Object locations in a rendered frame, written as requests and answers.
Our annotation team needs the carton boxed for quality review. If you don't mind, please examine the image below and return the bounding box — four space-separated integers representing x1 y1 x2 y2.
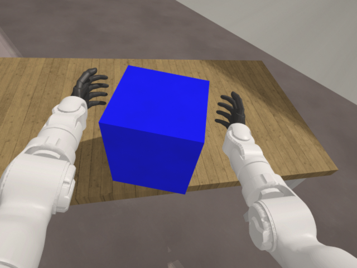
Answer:
99 65 209 194

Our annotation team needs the robot left forearm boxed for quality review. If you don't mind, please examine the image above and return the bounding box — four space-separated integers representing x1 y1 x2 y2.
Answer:
0 96 88 204

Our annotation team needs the robot right forearm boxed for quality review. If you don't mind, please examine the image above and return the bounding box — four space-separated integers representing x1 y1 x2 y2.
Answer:
222 123 317 236

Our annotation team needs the robot left hand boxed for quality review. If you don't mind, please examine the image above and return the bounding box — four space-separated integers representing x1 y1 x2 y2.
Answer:
71 68 109 109

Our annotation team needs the left robot upper arm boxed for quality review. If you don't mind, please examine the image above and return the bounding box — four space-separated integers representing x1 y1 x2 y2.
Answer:
0 153 76 268

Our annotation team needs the table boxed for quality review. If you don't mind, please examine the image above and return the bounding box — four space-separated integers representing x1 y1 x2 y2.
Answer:
0 58 338 222

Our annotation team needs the robot right hand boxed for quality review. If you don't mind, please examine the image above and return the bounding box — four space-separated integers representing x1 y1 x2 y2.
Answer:
215 91 245 129

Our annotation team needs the right robot upper arm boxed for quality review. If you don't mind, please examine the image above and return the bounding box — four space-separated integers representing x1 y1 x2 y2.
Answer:
248 196 357 268

